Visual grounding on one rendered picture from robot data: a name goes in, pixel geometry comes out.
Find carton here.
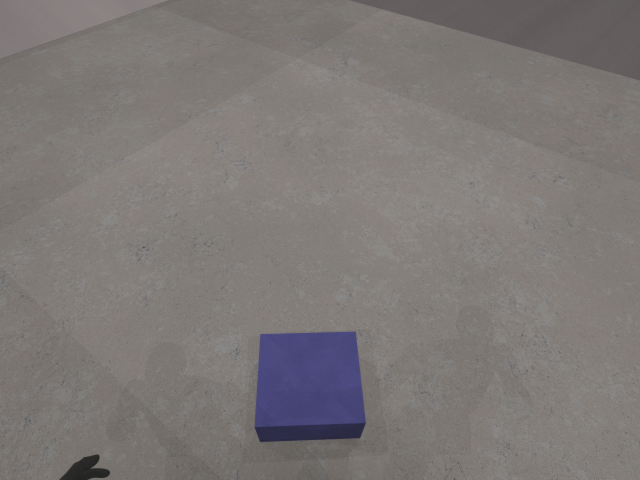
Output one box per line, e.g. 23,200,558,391
255,332,366,442

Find robot left hand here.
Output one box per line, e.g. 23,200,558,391
60,454,110,480

